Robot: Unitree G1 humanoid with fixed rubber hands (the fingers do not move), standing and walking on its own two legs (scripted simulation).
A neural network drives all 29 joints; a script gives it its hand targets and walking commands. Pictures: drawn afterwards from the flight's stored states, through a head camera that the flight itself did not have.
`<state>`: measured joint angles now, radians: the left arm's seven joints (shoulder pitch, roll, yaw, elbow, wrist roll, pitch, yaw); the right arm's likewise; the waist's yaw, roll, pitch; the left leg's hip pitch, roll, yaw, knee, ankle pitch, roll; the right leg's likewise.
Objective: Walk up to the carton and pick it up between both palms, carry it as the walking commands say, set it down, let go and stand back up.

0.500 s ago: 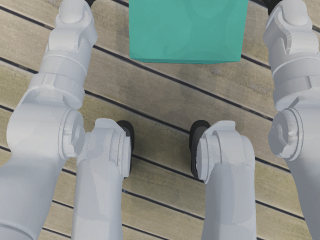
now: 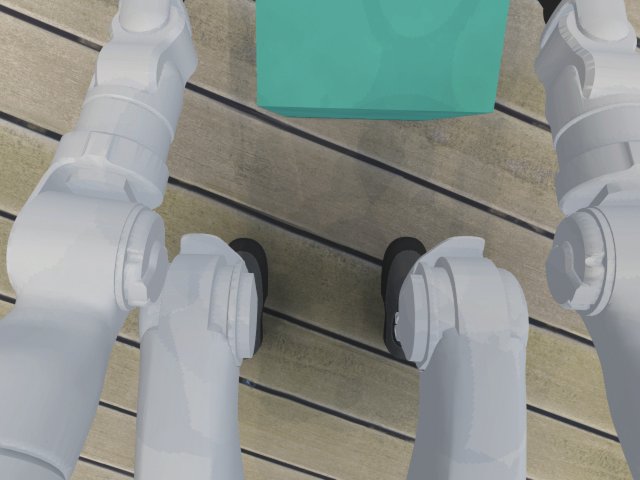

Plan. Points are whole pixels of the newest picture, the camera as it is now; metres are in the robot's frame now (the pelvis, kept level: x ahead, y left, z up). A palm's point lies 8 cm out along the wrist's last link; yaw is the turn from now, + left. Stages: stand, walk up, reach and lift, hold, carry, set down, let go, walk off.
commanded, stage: reach and lift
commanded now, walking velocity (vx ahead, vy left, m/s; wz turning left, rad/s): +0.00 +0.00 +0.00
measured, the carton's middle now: (367, 13) +0.54 -0.05 -0.25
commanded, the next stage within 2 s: none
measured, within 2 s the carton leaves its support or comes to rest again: leaves its support in 1.12 s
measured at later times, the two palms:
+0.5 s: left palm out of the picture +0.54 +0.10 -0.17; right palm out of the picture +0.54 -0.20 -0.17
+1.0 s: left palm out of the picture +0.55 +0.11 -0.17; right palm out of the picture +0.54 -0.19 -0.17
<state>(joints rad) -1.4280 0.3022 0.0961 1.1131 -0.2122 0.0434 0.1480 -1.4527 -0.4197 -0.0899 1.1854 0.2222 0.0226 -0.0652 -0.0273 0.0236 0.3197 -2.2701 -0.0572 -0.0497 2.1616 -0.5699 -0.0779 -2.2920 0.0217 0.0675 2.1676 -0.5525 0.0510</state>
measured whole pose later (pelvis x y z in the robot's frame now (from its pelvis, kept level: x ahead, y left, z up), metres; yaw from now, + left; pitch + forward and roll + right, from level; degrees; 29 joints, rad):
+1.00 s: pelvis +0.01 +0.00 +0.00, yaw +0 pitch +39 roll +1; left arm -1.39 0.16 0.33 0.99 0.03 0.17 0.12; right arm -1.40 -0.27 -0.26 1.03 0.00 0.17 -0.04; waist -0.03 0.02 0.29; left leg -2.26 -0.10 -0.07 2.19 -0.60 -0.10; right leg -2.29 0.04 0.07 2.19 -0.58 0.05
